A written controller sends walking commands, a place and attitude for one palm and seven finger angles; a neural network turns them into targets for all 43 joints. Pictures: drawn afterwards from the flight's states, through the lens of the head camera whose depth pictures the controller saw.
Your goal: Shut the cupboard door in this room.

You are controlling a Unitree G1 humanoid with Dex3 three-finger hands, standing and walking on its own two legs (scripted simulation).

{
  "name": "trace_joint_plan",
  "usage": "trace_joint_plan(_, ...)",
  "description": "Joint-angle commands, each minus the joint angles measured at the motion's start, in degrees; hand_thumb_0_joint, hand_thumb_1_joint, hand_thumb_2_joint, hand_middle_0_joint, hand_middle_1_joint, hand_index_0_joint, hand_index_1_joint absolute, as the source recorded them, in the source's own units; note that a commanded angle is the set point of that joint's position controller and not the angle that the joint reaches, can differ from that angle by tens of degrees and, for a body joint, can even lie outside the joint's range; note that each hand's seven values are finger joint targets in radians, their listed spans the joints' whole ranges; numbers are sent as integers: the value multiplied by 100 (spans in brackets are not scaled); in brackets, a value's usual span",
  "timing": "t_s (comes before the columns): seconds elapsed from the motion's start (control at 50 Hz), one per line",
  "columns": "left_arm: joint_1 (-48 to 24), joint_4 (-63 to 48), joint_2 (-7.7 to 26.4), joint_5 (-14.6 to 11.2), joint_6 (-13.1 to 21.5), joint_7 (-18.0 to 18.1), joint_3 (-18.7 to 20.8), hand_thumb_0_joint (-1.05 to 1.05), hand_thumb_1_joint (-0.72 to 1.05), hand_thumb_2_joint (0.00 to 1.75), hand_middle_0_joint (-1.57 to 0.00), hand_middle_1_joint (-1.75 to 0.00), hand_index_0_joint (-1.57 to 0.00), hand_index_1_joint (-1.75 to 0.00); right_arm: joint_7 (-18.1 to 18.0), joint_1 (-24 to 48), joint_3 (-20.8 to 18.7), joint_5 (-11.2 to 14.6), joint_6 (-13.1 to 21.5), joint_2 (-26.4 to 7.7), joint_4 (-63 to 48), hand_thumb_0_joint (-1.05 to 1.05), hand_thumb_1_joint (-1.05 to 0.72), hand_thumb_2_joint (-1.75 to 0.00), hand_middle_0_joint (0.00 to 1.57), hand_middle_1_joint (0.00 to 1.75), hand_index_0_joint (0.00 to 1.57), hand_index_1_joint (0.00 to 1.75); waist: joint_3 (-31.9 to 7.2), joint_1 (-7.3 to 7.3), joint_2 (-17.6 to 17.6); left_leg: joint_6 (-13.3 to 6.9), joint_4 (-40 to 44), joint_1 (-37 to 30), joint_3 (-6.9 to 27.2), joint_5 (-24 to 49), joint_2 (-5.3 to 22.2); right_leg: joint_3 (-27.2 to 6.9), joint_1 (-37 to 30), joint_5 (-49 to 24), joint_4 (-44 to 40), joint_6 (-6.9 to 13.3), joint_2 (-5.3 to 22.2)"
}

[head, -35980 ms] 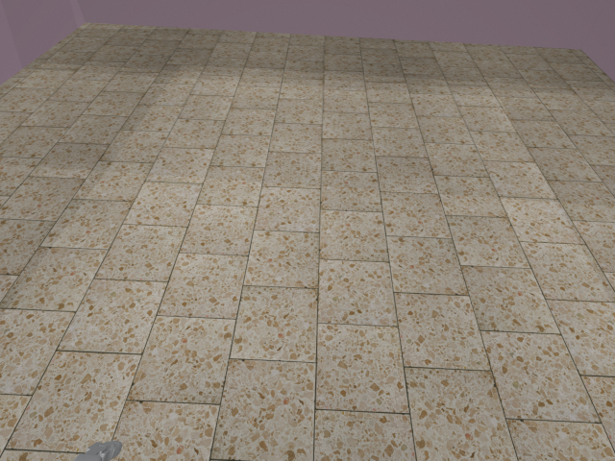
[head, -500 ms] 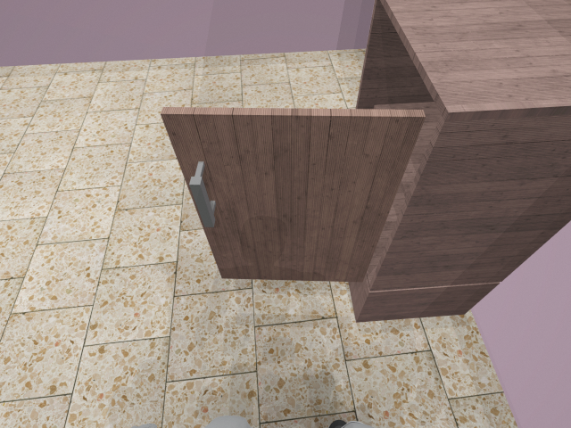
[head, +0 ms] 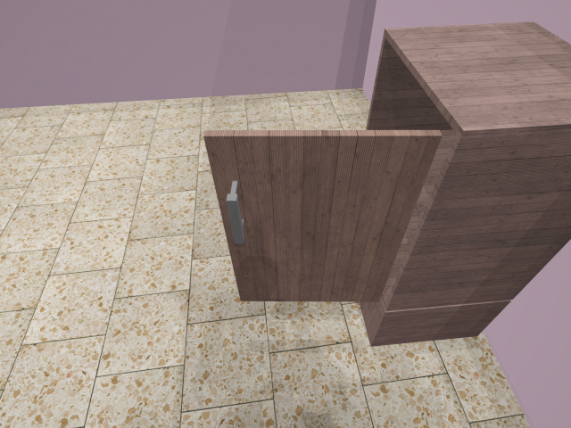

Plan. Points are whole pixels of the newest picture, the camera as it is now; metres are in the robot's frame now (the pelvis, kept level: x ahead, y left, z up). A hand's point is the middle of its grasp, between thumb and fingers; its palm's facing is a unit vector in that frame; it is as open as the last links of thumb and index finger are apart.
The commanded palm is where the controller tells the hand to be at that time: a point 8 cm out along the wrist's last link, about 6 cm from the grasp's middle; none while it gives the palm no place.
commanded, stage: come to a stop and stand still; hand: left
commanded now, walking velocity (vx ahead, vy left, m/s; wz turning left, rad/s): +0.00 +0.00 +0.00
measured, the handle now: (237, 213) +0.52 +0.14 -0.04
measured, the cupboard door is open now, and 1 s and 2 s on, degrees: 84 84 84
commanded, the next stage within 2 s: look again from close up in 0.84 s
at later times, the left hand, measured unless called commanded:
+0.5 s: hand out of the picture +0.07 +0.17 -0.16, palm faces +0.01 -0.98 -0.22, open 7.3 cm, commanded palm none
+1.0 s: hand out of the picture +0.08 +0.15 -0.17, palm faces +0.03 -0.98 -0.21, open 7.3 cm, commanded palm none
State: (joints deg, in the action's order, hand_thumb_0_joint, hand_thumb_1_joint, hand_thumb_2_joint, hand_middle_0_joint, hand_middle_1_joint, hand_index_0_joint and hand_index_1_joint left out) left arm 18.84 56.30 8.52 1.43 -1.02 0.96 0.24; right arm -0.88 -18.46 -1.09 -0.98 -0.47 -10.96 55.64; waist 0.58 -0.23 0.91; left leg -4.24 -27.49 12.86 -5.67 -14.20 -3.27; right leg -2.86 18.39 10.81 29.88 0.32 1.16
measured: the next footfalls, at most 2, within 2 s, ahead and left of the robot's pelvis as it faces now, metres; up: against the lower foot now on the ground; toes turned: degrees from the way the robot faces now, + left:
none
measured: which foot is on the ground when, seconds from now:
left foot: down 0.00-1.00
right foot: down 0.00-1.00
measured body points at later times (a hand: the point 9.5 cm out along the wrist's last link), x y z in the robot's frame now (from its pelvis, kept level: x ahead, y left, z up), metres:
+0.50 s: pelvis +0.04 -0.01 +0.01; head +0.06 -0.02 +0.46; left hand +0.07 +0.22 -0.15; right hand +0.06 -0.23 -0.16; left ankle +0.01 +0.07 -0.73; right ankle +0.06 -0.13 -0.73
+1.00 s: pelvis +0.06 -0.03 +0.01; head +0.07 -0.03 +0.46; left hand +0.07 +0.20 -0.15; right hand +0.07 -0.25 -0.16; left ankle +0.01 +0.07 -0.73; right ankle +0.06 -0.13 -0.73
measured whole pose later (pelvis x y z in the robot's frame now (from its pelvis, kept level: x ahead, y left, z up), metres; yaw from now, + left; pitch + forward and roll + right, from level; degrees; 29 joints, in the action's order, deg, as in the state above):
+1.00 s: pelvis +0.06 -0.03 +0.01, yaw +1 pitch -1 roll +0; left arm 14.7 62.7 9.4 0.5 0.8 1.8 -0.3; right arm -2.2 -15.1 0.4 -0.6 1.2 -8.7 64.8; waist 1.7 0.0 0.3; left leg -1.0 -22.2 5.0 -3.5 -16.5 -0.3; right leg -0.8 10.5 13.6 24.8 1.6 -1.7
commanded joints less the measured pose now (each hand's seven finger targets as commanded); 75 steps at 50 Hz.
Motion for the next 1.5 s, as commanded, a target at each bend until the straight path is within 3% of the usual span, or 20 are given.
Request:
trace_joint_plan(0.0, 43, -181, 627, -21, 159, 66, 121, 0, 90, 90, -20, -30, -20, -30, -29, 86, -59, 11, 213, -577, -210, 0, -90, -90, 20, 30, 20, 30, 290, -50, 80, 49, 1464, 599, 1355, -1103, 1008, -234, -465, 235, -414, 242, 166)
trace_joint_plan(0.06, 13, -34, 575, -31, 166, 72, 90, 0, 90, 90, -20, -30, -20, -30, -43, -7, -32, 14, 225, -576, -15, 0, -90, -90, 20, 30, 20, 30, 293, -30, 131, 77, 1475, 447, 1281, -862, 1015, -236, -504, 65, -447, 236, 207)
trace_joint_plan(0.14, -39, 100, 563, -45, 179, 79, 60, 0, 90, 90, -20, -30, -20, -30, -49, -76, -5, 23, 230, -539, 170, 0, -90, -90, 20, 30, 20, 30, 338, -7, -50, 95, 1398, 384, 1198, -641, 983, -264, -604, -63, -541, 233, 269)
trace_joint_plan(0.22, -91, 209, 562, -65, 203, 88, 45, 0, 90, 90, -20, -30, -20, -30, -68, -134, 24, 32, 259, -499, 326, 0, -90, -90, 20, 30, 20, 30, 239, 10, 9, 116, 1237, 134, 1049, 30, 960, -296, -676, -373, -560, 225, 310)
trace_joint_plan(0.36, -135, 324, 566, -80, 241, 104, 28, 0, 90, 90, -20, -30, -20, -30, -94, -126, 51, 44, 281, -426, 506, 0, -90, -90, 20, 30, 20, 30, 112, 59, -237, 158, 947, -234, 843, 761, 915, -386, -742, -899, -610, 230, 397)
trace_joint_plan(0.54, -169, 382, 639, -88, 275, 116, 22, 0, 90, 90, -20, -30, -20, -30, -112, 1, 47, 39, 279, -437, 626, 0, -90, -90, 20, 30, 20, 30, 33, 84, -187, 214, 796, -527, 735, 1250, 911, -439, -848, -1550, -606, 267, 447)
trace_joint_plan(0.66, -184, 404, 666, -99, 266, 113, 22, 0, 90, 90, -20, -30, -20, -30, -129, 58, 57, 31, 270, -433, 664, 0, -90, -90, 20, 30, 20, 30, 61, 59, -35, 237, 818, -559, 736, 1292, 926, -427, -917, -1532, -653, 284, 448)
trace_joint_plan(1.2, -31, 495, 517, -103, 248, 118, 10, 0, 90, 90, -20, -30, -20, -30, -158, -185, 79, 37, 246, -230, 893, 0, -90, -90, 20, 30, 20, 30, 374, 23, -164, 249, 943, -352, 733, 667, 931, -409, -897, -990, -899, 317, 393)
trace_joint_plan(1.48, 86, 554, 477, -105, 266, 119, -11, 0, 90, 90, -20, -30, -20, -30, -161, -264, 79, 40, 246, -172, 928, 0, -90, -90, 20, 30, 20, 30, 339, 38, -120, 262, 881, -350, 713, 589, 909, -458, -854, -953, -934, 321, 395)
